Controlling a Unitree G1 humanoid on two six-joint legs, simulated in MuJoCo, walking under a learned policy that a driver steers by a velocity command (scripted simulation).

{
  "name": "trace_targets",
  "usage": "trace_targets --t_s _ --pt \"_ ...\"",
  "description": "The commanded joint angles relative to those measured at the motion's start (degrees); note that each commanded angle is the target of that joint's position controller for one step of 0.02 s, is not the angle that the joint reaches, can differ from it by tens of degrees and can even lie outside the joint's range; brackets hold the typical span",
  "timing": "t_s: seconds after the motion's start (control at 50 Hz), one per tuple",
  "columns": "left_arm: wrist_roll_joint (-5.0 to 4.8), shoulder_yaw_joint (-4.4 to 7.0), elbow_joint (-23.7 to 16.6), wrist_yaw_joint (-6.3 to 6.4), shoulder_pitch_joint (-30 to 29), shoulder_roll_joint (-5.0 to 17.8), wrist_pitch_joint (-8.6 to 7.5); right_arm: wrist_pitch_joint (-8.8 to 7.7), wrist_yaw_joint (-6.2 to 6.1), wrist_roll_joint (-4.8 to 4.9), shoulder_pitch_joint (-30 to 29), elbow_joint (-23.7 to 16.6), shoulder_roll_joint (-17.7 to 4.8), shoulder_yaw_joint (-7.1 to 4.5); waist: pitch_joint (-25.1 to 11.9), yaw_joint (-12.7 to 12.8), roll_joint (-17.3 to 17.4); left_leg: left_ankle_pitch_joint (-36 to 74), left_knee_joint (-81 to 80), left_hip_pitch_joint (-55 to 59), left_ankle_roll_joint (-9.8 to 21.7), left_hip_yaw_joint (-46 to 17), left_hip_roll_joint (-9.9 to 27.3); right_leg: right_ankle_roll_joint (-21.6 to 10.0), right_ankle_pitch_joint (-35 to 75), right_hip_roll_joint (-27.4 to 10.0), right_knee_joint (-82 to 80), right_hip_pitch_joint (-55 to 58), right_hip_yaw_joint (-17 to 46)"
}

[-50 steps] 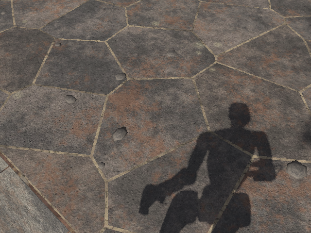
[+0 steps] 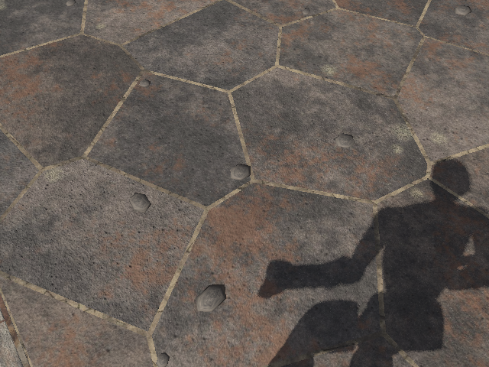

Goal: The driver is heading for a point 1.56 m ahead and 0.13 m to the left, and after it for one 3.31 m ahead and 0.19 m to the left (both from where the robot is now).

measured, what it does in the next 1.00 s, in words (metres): steps on the spot, turning left: right foot, then left foot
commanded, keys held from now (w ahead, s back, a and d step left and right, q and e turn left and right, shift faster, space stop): q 0.48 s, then no key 0.24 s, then e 0.22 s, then w+e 0.06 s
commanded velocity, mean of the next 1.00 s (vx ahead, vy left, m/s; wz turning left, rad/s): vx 0.02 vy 0.00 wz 0.33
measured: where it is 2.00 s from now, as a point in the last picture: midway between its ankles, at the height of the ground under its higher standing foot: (266, 332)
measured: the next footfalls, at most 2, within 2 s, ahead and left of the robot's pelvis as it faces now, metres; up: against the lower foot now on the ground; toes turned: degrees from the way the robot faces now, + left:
right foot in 0.30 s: +0.12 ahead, -0.16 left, +0.00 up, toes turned +17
left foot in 0.70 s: +0.02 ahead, +0.09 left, +0.00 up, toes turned +22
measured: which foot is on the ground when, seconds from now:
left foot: down 0.00-0.30, up 0.32-0.68, down 0.70-1.00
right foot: up 0.00-0.28, down 0.30-0.72, up 0.74-1.00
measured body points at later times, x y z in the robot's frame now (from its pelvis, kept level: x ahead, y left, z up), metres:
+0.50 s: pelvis +0.04 -0.06 +0.01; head +0.08 -0.07 +0.46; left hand +0.08 +0.25 -0.08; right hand +0.27 -0.30 -0.09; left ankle +0.00 +0.07 -0.64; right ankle +0.09 -0.17 -0.73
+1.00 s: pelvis +0.03 -0.03 +0.01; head +0.04 -0.02 +0.46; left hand +0.01 +0.28 -0.11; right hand +0.28 -0.20 -0.08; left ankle -0.02 +0.08 -0.73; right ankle +0.04 -0.16 -0.69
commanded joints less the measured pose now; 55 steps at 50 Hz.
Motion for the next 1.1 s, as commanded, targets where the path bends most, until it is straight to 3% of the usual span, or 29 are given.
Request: trace_targets --t_s 0.02,0.06,0.12,0.22,0.28,0.3,0.32,0.34,0.36,0.38,0.4,0.42,0.48,0.52,0.56,0.62,0.68,0.7,0.72,0.74,0.76,0.78,0.8,0.84,0.88,0.94,1.02,1.06,1.1 --pt "0.30 1.71 -3.07 0.69 3.53 5.95 0.63 0.10 -1.22 -0.59 -0.73 -4.88 -8.14 -2.32 -11.55 2.07 5.68 9.52 -11.66 12.27 10.16 -20.38 14.15 0.34 3.82 -1.47 -6.05 -3.89 3.28" --pt "0.32 1.31 -2.72 0.87 3.60 4.64 0.66 0.38 -1.93 -0.63 -0.02 -5.07 -9.30 -2.85 -12.38 1.78 6.14 10.40 -11.43 11.29 10.12 -19.56 13.25 1.27 4.91 -0.44 -11.92 -2.00 3.08" --pt "0.24 1.02 -2.78 0.76 2.28 4.08 0.81 1.09 -2.81 -0.11 -0.25 -5.56 -9.98 -3.26 -13.05 1.00 6.74 1.47 -11.57 9.70 9.00 -20.54 12.01 2.09 9.03 0.14 -17.80 0.23 3.78" --pt "-0.27 1.33 -3.55 0.00 0.65 4.66 0.02 2.20 -2.74 -0.12 -0.14 -6.11 -9.47 -3.23 -11.21 -0.30 9.74 -8.87 -11.43 9.42 7.20 -25.63 11.02 1.23 9.60 1.32 -26.94 3.36 4.21" --pt "-0.53 1.84 -2.66 -0.80 4.00 4.85 -0.92 2.93 -2.82 0.63 -0.96 -6.51 -9.05 -3.07 -10.78 1.70 10.38 -7.47 -8.41 8.99 5.07 -27.14 9.37 -0.99 14.62 1.84 -40.40 10.48 2.69" --pt "-0.14 2.49 -2.17 -0.80 5.83 6.46 -1.02 3.07 -2.96 0.94 0.05 -6.46 -8.02 -2.76 -10.80 2.18 8.69 -10.43 -5.62 5.99 2.80 -25.50 7.04 -2.59 17.57 -1.48 -45.74 15.73 4.28" --pt "1.02 3.36 -2.64 -0.48 6.89 10.55 -0.72 3.10 -2.88 0.59 2.43 -6.49 -4.98 -2.00 -11.63 0.78 -1.81 -21.87 6.65 -0.86 -0.63 -18.20 1.60 -7.12 18.04 -14.10 -49.68 21.47 15.06" --pt "2.99 3.94 -2.74 -0.59 4.96 13.59 -0.31 2.35 -2.74 1.03 0.91 -8.60 -6.73 -2.73 -7.36 -0.26 -17.15 -29.15 19.48 -10.27 -3.53 -7.17 -5.64 -15.66 25.03 -22.50 -53.69 16.46 28.50" --pt "3.03 3.21 -4.83 -0.30 1.36 10.38 -0.65 1.81 -2.58 -0.03 2.32 -7.35 -10.89 -4.01 -6.90 -0.63 -12.35 -26.93 30.50 -9.80 -5.42 -9.28 -1.40 -17.56 27.78 -23.45 -52.75 14.81 27.27" --pt "2.10 2.43 -5.67 0.15 -1.68 7.36 -0.68 2.10 -2.41 0.38 3.95 -5.58 -11.71 -4.60 -6.70 -1.76 -8.27 -23.21 34.79 -9.49 -6.27 -8.64 -0.97 -15.09 29.23 -19.91 -51.07 14.76 20.52" --pt "1.18 2.05 -6.19 0.39 -2.96 6.01 -0.59 2.82 -2.66 0.42 5.47 -3.98 -10.13 -4.40 -6.43 -2.01 -6.25 -20.48 37.94 -9.70 -7.47 -7.59 -0.62 -12.77 29.40 -16.40 -49.89 15.83 15.29" --pt "0.39 1.81 -6.19 0.63 -2.80 5.49 -0.46 3.35 -2.71 0.30 5.88 -3.76 -8.77 -4.06 -5.97 -1.41 -6.03 -18.32 40.96 -11.29 -8.45 -7.14 -0.19 -12.49 30.85 -15.54 -49.38 17.24 12.87" --pt "0.71 1.81 -5.65 1.19 0.68 5.99 0.45 3.62 -2.30 1.29 1.67 -5.85 -5.82 -2.86 -5.42 1.35 -7.52 -15.31 36.45 -12.54 -10.28 -3.02 1.67 -13.50 33.75 -13.80 -49.70 20.89 6.94" --pt "0.78 2.25 -4.87 1.25 3.56 7.22 0.94 3.38 -2.17 0.99 -1.14 -7.27 -4.46 -2.09 -6.82 3.44 -8.65 -16.60 29.75 -10.79 -10.91 -2.59 2.86 -14.69 35.86 -14.81 -49.01 24.30 6.92" --pt "0.43 2.74 -4.78 0.78 3.15 8.79 1.19 3.22 -1.78 0.46 -1.42 -7.77 -3.29 -1.28 -8.12 3.55 -9.56 -18.99 22.49 -4.76 -10.40 -1.06 3.82 -15.11 37.71 -15.48 -48.31 23.43 5.60" --pt "-0.52 3.06 -4.26 -0.20 2.82 10.03 1.26 3.24 -1.48 0.46 -0.51 -7.36 -4.17 -1.24 -8.59 3.48 -10.84 -18.58 12.69 2.82 -9.04 1.68 3.35 -15.49 40.11 -16.39 -47.32 21.56 5.31" --pt "-1.97 2.33 -2.97 -0.51 2.26 8.83 1.22 3.16 -1.13 0.26 4.19 -4.84 -3.85 -1.28 -8.29 0.47 -9.16 -3.97 -8.00 14.29 -5.34 3.37 2.10 -12.33 38.41 -14.77 -43.11 18.20 3.69" --pt "-1.61 1.64 -1.55 -0.73 5.28 7.00 0.74 3.15 -1.35 0.06 4.54 -4.94 -5.44 -1.44 -9.39 0.77 -5.98 3.45 -11.28 21.96 -3.60 -0.67 4.62 -8.27 32.49 -13.11 -41.04 13.62 2.01" --pt "1.22 0.16 -2.31 -1.30 6.14 2.94 0.12 3.23 -2.11 -0.41 5.82 -5.59 -9.27 -1.92 -13.22 2.24 6.75 21.23 -9.61 30.99 -0.40 -14.17 16.15 -2.76 15.20 -8.34 -30.78 5.56 -3.02" --pt "1.17 -0.51 -3.59 -1.21 4.36 1.38 -0.13 2.66 -1.82 -2.14 2.22 -5.38 -7.74 -0.95 -11.96 2.73 15.71 21.40 -8.74 23.31 8.34 -18.79 23.16 0.11 -2.51 -4.90 -30.26 2.65 -2.80" --pt "0.81 0.06 -2.95 -0.97 2.20 4.66 0.20 1.57 -1.41 -2.66 0.09 -5.77 -3.25 0.19 -10.50 0.70 10.90 15.03 -10.22 20.47 9.64 -16.44 20.82 1.51 -3.04 -6.21 -27.08 4.54 -0.34" --pt "0.08 0.34 -2.46 -1.12 2.11 5.06 0.41 0.73 -1.31 -3.03 -1.04 -4.48 -2.12 0.70 -9.27 1.43 11.23 11.97 -10.43 19.80 7.80 -13.59 18.56 1.61 -0.81 -5.96 -26.83 4.43 0.03" --pt "-0.17 0.54 -1.17 -0.82 2.74 5.21 0.80 0.21 -1.39 -2.81 -2.03 -4.00 -3.59 0.27 -8.43 1.35 10.79 9.90 -10.56 19.62 6.32 -11.58 16.94 1.84 0.86 -5.67 -26.77 4.41 -0.06" --pt "-0.21 0.96 -0.34 -0.60 4.22 6.25 1.58 -0.43 -1.76 -2.18 -3.31 -2.83 -4.57 0.10 -6.94 1.71 10.74 16.41 -9.82 17.26 6.17 -9.54 17.27 2.57 2.85 -5.41 -23.36 5.63 0.62" --pt "-1.06 1.45 -0.35 -0.60 5.15 7.08 1.94 0.00 -2.35 -1.70 -3.12 -2.13 -5.99 -0.60 -6.54 1.27 9.73 18.90 -8.80 17.52 7.62 -8.32 18.27 2.63 1.17 -4.36 -18.68 4.05 -0.16" --pt "-1.44 1.50 -1.18 -0.39 4.50 6.03 2.61 0.98 -2.97 -0.98 -2.73 -1.13 -6.62 -1.22 -5.37 0.14 8.10 17.61 -8.87 18.84 9.54 -8.55 20.60 2.37 -1.06 -4.26 -15.16 0.37 -0.66" --pt "-1.62 0.97 -3.13 -1.13 1.98 4.84 2.65 0.76 -2.98 0.05 -0.77 0.39 -7.85 -2.17 -3.77 -1.85 8.48 -18.40 -16.43 19.14 9.11 -11.30 22.21 -0.72 0.57 -5.11 -19.43 -1.54 -2.70" --pt "-1.68 1.08 -2.80 -1.79 3.79 5.06 2.08 0.07 -2.44 0.63 -2.42 0.54 -8.24 -2.41 -3.24 -0.27 8.34 -21.90 -17.58 17.00 7.59 -9.42 21.62 -3.19 1.48 -4.63 -25.22 3.16 -3.97" --pt "-1.80 1.39 -0.24 -2.39 9.50 4.71 1.52 -0.24 -1.78 1.53 -5.13 0.58 -8.27 -2.54 -3.84 3.38 7.28 -22.91 -15.13 12.61 5.31 -4.65 19.63 -5.74 8.15 -2.69 -34.60 12.97 -7.21"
